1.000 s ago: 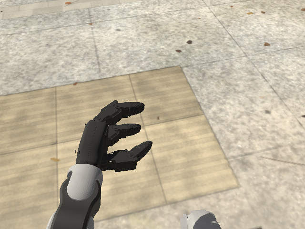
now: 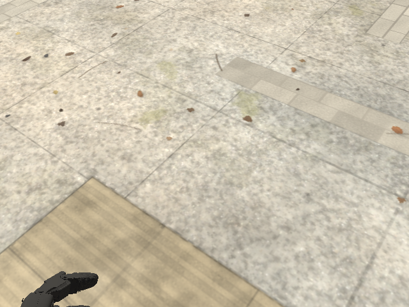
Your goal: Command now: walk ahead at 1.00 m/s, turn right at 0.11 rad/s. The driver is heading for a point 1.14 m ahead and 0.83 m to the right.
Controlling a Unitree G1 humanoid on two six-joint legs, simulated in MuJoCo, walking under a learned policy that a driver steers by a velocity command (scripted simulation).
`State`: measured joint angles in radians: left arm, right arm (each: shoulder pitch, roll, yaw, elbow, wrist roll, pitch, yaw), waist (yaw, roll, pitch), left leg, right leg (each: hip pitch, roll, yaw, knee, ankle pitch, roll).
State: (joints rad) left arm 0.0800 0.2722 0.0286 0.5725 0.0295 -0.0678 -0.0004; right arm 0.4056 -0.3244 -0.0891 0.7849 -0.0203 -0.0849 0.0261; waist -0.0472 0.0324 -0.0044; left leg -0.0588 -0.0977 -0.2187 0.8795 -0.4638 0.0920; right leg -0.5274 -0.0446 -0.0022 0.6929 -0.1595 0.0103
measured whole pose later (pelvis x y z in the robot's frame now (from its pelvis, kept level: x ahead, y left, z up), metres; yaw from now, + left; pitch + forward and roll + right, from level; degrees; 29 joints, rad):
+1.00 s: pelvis +0.81 -0.32 +0.02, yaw -47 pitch +1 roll -2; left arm 0.38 0.33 0.06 0.76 0.02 -0.01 -0.01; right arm 0.16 -0.22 0.03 0.61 -0.07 -0.08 0.00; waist 0.02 -0.01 0.04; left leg -0.57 0.10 -0.09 1.30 -0.41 -0.04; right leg -0.28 0.23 0.02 0.55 -0.27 -0.19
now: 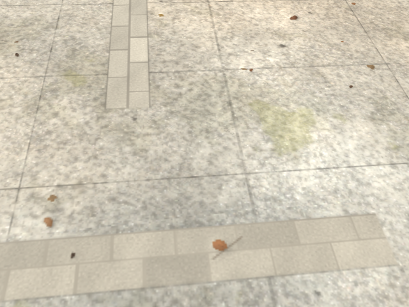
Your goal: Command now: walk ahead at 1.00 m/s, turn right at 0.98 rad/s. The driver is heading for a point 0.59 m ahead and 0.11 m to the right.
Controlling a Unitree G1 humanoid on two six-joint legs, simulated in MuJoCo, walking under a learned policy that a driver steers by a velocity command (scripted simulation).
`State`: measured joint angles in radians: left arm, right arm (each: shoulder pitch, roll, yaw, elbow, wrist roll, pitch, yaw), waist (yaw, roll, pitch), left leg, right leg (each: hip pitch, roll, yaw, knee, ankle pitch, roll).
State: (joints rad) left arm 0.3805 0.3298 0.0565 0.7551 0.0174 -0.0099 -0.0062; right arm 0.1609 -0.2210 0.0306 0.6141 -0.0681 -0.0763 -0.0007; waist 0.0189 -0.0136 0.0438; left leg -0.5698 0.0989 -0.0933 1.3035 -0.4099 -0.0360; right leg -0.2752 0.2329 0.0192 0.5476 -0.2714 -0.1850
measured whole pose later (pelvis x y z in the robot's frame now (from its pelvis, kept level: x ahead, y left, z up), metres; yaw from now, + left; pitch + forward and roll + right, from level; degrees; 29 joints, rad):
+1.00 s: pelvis +0.70 -0.07 +0.02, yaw -36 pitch +0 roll -1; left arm 0.29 0.23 0.02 0.82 0.02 -0.03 -0.01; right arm 0.17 -0.23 0.00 0.74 -0.01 0.02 -0.02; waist 0.04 0.03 0.06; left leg -0.49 0.06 -0.02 0.76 -0.23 -0.01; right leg -0.25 0.13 0.00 0.40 -0.15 -0.10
